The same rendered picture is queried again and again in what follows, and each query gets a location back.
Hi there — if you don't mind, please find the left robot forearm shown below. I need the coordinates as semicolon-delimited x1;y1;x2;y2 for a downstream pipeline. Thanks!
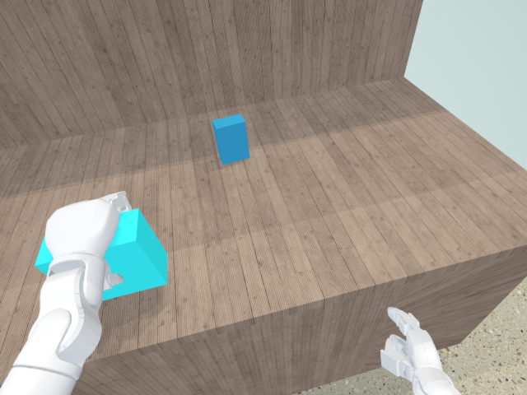
0;253;105;395

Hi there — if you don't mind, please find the sponge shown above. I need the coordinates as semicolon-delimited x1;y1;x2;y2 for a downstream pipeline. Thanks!
35;208;167;301

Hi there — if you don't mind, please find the robot right hand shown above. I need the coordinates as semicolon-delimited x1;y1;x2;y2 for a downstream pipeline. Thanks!
380;307;443;382

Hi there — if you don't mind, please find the right robot forearm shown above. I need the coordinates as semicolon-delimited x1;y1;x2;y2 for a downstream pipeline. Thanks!
413;367;461;395

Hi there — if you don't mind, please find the table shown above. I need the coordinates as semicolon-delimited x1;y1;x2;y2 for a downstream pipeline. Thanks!
0;0;527;395

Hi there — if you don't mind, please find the robot left hand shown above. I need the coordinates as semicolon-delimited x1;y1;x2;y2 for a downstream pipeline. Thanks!
45;191;132;291

